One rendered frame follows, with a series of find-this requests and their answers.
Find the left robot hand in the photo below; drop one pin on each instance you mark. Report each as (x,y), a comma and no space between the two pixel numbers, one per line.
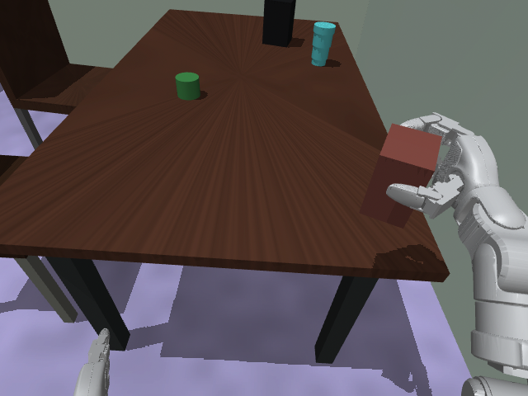
(93,378)

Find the right robot arm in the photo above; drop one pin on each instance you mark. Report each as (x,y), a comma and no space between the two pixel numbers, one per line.
(495,232)

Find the chair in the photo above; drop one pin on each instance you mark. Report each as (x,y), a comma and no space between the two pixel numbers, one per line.
(32,265)
(34,69)

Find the right robot hand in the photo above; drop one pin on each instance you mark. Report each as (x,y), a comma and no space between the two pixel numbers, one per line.
(469,164)

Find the table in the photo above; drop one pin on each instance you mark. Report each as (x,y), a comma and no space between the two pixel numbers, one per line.
(267,170)

